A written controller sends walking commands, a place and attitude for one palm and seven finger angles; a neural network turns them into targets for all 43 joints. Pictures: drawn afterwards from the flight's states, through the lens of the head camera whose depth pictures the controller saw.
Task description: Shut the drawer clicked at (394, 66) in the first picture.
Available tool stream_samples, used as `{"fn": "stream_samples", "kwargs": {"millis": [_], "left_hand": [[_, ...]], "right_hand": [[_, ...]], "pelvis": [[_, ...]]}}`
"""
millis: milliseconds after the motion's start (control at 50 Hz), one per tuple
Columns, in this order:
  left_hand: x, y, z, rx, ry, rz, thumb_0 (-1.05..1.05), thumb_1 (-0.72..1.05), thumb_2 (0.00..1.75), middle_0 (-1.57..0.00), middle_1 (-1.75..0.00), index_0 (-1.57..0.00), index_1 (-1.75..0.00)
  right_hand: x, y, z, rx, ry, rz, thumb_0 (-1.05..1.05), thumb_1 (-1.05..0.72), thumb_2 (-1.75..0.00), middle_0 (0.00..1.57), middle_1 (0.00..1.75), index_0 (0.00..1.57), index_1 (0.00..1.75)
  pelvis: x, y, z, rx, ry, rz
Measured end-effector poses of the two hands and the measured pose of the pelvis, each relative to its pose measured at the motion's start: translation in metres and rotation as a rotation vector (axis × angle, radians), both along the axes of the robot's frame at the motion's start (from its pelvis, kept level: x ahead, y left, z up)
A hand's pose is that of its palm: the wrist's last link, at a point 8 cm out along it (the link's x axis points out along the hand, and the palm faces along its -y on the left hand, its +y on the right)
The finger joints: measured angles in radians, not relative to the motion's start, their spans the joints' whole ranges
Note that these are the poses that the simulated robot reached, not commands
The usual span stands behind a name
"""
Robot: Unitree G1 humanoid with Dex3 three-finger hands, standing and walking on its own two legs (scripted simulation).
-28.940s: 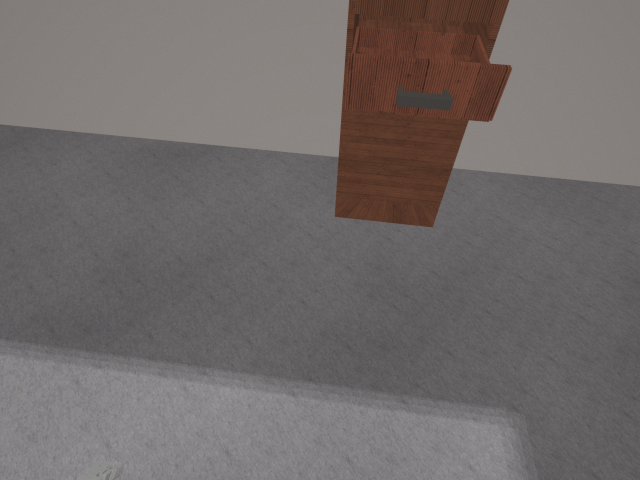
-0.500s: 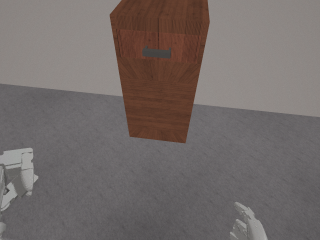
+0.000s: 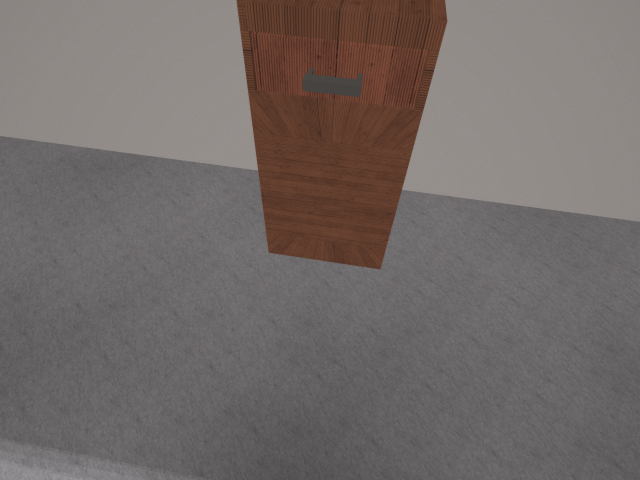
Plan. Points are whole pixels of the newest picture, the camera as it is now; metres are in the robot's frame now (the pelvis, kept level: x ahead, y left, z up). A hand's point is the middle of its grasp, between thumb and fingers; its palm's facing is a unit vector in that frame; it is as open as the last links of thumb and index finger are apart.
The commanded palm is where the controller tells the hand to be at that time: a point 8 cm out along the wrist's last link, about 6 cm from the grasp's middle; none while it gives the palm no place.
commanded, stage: let the arm hang, fingers relaxed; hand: left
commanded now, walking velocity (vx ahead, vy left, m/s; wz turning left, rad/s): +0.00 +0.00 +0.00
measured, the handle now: (333, 80) +0.93 +0.03 +0.00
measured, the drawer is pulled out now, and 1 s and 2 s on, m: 0.00 0.00 0.00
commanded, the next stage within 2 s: look to check the result in 0.60 s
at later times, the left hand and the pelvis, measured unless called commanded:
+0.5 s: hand out of the picture +0.00 +0.16 -0.18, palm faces +0.03 -0.98 -0.17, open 7.3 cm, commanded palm none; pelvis +0.01 +0.00 +0.00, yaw -1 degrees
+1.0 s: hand out of the picture +0.00 +0.15 -0.17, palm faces +0.04 -0.98 -0.18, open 7.4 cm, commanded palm none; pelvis +0.02 -0.01 +0.00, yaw -1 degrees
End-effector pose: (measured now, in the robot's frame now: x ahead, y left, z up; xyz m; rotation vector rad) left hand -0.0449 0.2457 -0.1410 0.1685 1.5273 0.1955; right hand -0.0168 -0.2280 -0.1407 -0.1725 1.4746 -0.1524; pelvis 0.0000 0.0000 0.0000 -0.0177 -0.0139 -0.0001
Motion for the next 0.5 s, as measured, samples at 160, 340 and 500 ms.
{"fn": "stream_samples", "kwargs": {"millis": [160, 340, 500], "left_hand": [[-0.008, -0.009, 0.003, -0.007, 0.029, 0.008, 0.0, 0.91, 0.9, -0.41, -0.55, -0.41, -0.54], [0.029, -0.033, -0.004, -0.051, -0.079, -0.008, 0.0, 0.91, 0.9, -0.23, -0.35, -0.24, -0.34], [0.042, -0.04, -0.005, -0.057, -0.103, -0.013, 0.01, 0.92, 0.9, -0.2, -0.31, -0.21, -0.31]], "right_hand": [[-0.021, 0.025, -0.008, 0.057, 0.038, -0.048, 0.01, -0.9, -0.9, 0.2, 0.3, 0.2, 0.3], [-0.011, 0.038, -0.013, 0.09, -0.012, -0.068, 0.0, -0.9, -0.9, 0.2, 0.3, 0.2, 0.3], [-0.009, 0.032, -0.012, 0.079, -0.021, -0.082, 0.01, -0.91, -0.9, 0.2, 0.3, 0.2, 0.3]], "pelvis": [[0.001, 0.005, 0.001, 0.009, -0.006, -0.01], [0.002, 0.003, 0.0, 0.015, -0.01, -0.016], [0.007, -0.001, 0.0, 0.016, -0.009, -0.019]]}}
